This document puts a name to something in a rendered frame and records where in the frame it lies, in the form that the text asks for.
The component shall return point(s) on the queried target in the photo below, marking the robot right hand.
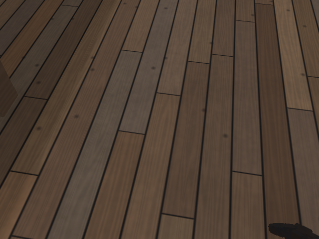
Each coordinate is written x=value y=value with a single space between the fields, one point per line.
x=291 y=231

